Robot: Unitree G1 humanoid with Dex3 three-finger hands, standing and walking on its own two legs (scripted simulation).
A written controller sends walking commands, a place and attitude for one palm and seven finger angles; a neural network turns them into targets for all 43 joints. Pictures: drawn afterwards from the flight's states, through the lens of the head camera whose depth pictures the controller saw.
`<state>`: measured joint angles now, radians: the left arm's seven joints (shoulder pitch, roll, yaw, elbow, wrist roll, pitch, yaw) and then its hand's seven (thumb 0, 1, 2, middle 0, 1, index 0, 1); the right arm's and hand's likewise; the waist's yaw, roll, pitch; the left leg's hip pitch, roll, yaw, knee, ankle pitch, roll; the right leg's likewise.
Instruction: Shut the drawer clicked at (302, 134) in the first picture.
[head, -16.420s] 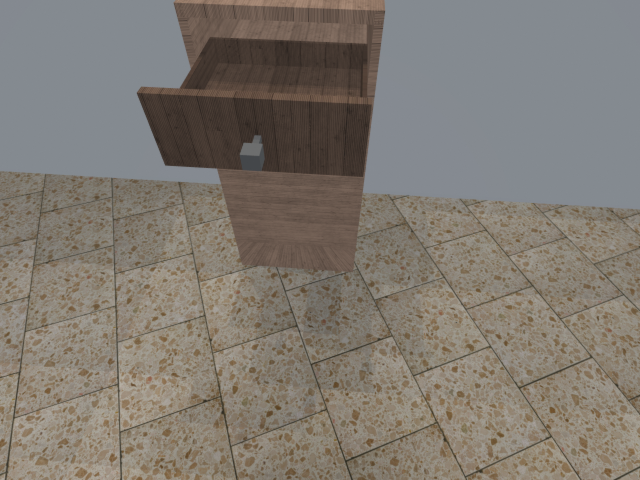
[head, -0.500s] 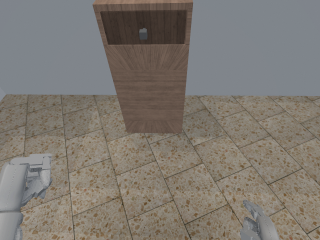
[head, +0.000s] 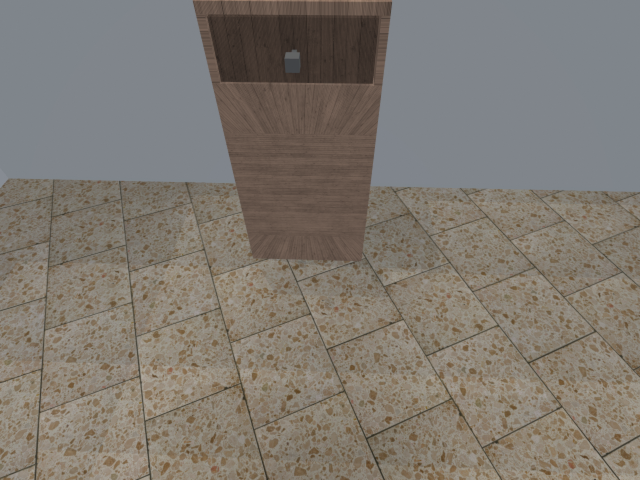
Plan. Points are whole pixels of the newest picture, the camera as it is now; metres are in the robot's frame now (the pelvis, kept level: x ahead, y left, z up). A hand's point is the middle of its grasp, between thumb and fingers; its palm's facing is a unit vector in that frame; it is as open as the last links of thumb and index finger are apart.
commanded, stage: let the arm hang, fingers relaxed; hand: left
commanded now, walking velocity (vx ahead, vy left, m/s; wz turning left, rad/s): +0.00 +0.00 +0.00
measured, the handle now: (293, 59) +0.97 +0.13 +0.06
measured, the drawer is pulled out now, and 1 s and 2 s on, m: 0.00 0.00 0.00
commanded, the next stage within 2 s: look to check the result in 0.54 s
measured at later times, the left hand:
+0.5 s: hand out of the picture +0.02 +0.16 -0.17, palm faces +0.01 -0.98 -0.18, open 7.3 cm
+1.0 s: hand out of the picture +0.03 +0.16 -0.17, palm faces +0.02 -0.98 -0.19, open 7.3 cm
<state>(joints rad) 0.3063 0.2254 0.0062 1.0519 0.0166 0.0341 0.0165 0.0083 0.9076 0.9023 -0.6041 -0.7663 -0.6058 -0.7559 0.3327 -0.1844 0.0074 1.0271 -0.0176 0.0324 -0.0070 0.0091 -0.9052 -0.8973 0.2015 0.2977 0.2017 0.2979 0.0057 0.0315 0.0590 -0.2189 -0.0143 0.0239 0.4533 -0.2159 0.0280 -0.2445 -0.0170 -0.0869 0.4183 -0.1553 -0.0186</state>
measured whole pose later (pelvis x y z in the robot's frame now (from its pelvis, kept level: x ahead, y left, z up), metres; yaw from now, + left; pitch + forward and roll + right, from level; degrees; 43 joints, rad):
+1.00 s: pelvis +0.03 -0.01 +0.00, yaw -1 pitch -1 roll +0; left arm 0.27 0.12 0.01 1.16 0.01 0.00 0.04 0.00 0.91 0.90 -0.20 -0.30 -0.20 -0.30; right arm 0.31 -0.12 0.01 1.14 -0.01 -0.01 -0.04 0.00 -0.91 -0.90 0.20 0.30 0.20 0.30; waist 0.00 0.03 0.06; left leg -0.13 0.00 0.04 0.40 -0.25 0.02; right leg -0.19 0.00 -0.07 0.41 -0.20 -0.02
